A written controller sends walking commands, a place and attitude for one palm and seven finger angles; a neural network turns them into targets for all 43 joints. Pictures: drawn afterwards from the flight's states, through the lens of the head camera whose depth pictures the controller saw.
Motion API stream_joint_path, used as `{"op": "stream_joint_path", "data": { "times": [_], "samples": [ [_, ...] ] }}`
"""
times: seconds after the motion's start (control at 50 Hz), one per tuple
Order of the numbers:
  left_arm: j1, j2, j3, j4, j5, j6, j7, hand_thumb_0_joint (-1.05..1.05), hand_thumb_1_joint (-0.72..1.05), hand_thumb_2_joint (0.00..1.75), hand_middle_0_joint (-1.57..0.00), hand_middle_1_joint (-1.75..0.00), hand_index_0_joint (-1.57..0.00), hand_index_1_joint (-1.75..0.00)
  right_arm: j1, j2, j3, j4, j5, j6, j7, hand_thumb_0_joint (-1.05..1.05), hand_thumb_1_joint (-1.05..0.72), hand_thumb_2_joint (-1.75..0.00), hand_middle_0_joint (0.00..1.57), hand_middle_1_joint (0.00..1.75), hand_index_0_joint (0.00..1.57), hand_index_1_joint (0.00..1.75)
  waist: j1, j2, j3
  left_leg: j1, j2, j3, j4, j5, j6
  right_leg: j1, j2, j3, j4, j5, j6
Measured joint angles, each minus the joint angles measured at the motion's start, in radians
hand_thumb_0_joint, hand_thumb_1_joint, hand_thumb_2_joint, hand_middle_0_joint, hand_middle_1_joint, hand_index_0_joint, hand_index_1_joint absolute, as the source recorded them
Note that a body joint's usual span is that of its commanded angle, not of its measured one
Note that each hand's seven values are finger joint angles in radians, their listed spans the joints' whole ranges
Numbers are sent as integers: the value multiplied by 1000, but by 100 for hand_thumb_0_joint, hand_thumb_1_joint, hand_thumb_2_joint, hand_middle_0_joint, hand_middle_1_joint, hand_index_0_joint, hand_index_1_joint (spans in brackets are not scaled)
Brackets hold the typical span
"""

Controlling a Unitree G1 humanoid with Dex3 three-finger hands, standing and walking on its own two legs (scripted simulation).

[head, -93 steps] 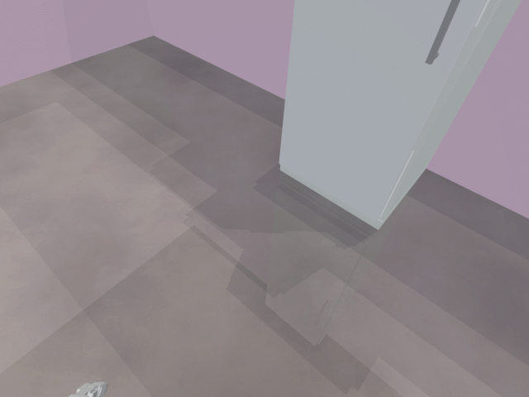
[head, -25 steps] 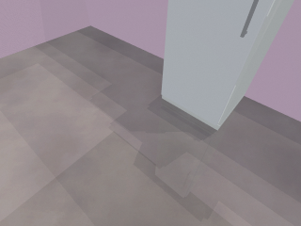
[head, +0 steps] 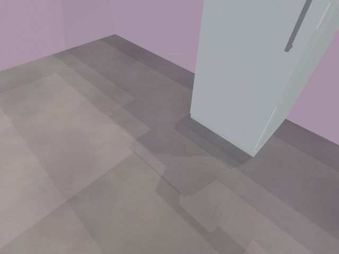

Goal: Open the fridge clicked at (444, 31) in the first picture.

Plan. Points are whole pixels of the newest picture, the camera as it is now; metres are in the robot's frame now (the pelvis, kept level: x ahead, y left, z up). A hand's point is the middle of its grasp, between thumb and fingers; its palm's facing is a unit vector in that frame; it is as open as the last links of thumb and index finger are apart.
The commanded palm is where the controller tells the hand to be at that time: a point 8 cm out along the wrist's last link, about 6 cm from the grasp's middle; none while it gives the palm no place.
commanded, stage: walk to a spot facing it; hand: right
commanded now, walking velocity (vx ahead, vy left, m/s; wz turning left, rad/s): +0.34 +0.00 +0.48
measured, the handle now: (308, 4) +0.95 -0.51 +0.25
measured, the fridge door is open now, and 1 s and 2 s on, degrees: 0 0 0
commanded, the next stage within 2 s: turn to face it in 1.10 s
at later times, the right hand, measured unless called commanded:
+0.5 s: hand out of the picture +0.09 -0.15 -0.17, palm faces -0.04 +0.99 -0.16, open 7.4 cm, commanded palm none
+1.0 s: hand (203, 143) +0.56 -0.12 -0.16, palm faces -0.41 +0.89 -0.19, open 7.4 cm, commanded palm none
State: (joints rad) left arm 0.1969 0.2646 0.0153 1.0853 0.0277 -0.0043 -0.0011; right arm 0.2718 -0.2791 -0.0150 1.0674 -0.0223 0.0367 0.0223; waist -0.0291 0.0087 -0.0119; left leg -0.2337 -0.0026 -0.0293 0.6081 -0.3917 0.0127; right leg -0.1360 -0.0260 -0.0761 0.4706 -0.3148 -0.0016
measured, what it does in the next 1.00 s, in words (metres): walks ahead, turning left: right foot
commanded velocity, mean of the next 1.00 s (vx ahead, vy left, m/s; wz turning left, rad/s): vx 0.34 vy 0.00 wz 0.45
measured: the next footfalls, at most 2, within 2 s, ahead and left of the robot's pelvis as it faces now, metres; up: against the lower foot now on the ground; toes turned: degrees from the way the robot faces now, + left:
right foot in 0.58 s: +0.37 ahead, -0.08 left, +0.00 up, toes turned +4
left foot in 1.16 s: +0.52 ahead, +0.22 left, +0.00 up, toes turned +40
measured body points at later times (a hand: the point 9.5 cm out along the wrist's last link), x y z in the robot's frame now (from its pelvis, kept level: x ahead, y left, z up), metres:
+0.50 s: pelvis +0.17 +0.01 +0.00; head +0.20 +0.01 +0.45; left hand +0.25 +0.26 -0.14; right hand +0.10 -0.20 -0.15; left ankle +0.02 +0.11 -0.74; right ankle +0.31 -0.09 -0.70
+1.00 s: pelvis +0.38 +0.01 +0.00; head +0.41 +0.02 +0.45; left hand +0.23 +0.20 -0.14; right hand +0.58 -0.17 -0.14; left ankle +0.42 +0.19 -0.67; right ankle +0.33 -0.08 -0.74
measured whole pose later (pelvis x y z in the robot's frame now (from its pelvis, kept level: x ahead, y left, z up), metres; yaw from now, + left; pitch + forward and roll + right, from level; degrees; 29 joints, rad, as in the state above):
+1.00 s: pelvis +0.38 +0.01 +0.00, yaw +26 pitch +0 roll +0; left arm 0.41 0.17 0.06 1.08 0.03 -0.08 0.03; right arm 0.14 -0.21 -0.10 0.94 -0.04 0.04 0.04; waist 0.03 0.02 0.05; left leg -0.64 0.13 0.08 0.93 -0.12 -0.02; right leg 0.00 -0.05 -0.37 0.36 -0.34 -0.03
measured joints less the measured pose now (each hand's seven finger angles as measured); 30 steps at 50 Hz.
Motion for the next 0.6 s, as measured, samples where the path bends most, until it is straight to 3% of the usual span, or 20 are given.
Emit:
{"op": "stream_joint_path", "data": {
  "times": [0.06, 0.1, 0.12, 0.16, 0.2, 0.26, 0.4, 0.52, 0.56, 0.6],
  "samples": [
    [37, -18, 11, -7, 1, -13, 1, 1, 90, 90, -20, -30, -20, -30, 44, 32, -11, -6, -2, 3, 11, 1, -90, -90, 20, 30, 20, 30, 2, -8, 12, -49, 14, 48, 104, -53, 0, 25, -20, -39, 11, -33, 13],
    [63, -22, 16, -7, 2, -17, 4, 1, 90, 90, -20, -30, -20, -30, 61, 54, -16, -12, -3, -8, 17, 1, -90, -90, 20, 30, 20, 30, 7, -24, 26, -42, 20, 82, 54, -29, 1, 30, -40, -52, 48, -68, 30],
    [78, -21, 18, -5, 0, -17, 4, 1, 90, 90, -20, -30, -20, -30, 67, 63, -17, -19, -4, -21, 18, 1, -90, -90, 20, 30, 20, 30, 9, -36, 34, -30, 13, 95, 16, 34, 8, 14, -56, -49, 103, -102, 32],
    [97, -25, 22, 12, -3, -3, 4, 1, 90, 90, -20, -30, -20, -30, 75, 81, -20, -23, -3, -53, 6, 1, -90, -90, 20, 30, 20, 30, 6, -52, 42, -27, -5, 115, 43, 42, 30, -74, -69, -17, 333, -182, 25],
    [102, -34, 23, 29, -2, 7, 0, 1, 90, 90, -20, -30, -20, -30, 99, 98, -21, -26, 3, -76, -10, 1, -90, -90, 20, 30, 20, 30, -9, -46, 41, 9, -14, 113, 13, 18, 43, -168, -56, 4, 531, -165, 16],
    [73, -46, 28, 19, 2, 5, -6, 1, 91, 90, -20, -30, -20, -30, 148, 121, -17, -12, 1, -86, -23, 0, -90, -90, 20, 30, 20, 30, -23, -24, 37, 73, -22, 78, -84, 41, 44, -289, -54, -3, 650, -88, 23],
    [-39, -72, 43, -68, -1, -13, -19, 1, 91, 90, -20, -30, -20, -30, 216, 171, -5, 42, -3, -94, -29, 1, -90, -89, 20, 30, 20, 30, -8, -18, 43, 202, -31, 11, -257, 72, 31, -469, -87, 6, 544, 96, 50],
    [-101, -100, 37, -99, -6, -25, -27, 1, 91, 90, -20, -30, -20, -30, 213, 161, -17, 51, -5, -95, -41, 1, -90, -89, 20, 30, 20, 30, -33, -9, 56, 293, -20, -19, -277, -3, -2, -419, -69, -20, 273, 126, 26],
    [-109, -108, 31, -110, -4, -44, -23, 1, 91, 90, -20, -30, -20, -30, 216, 152, -25, 52, -3, -95, -42, 1, -90, -90, 20, 30, 20, 30, -35, 2, 57, 291, -10, -35, -200, -68, -14, -343, -46, -31, 166, 136, 10],
    [-111, -120, 28, -117, 5, -69, -14, 1, 91, 90, -20, -30, -20, -30, 197, 138, -37, 57, 6, -82, -39, 1, -90, -90, 20, 30, 20, 30, -24, 20, 67, 197, 0, -40, 76, -131, 0, -318, -37, -52, 196, 105, -33]
  ]
}}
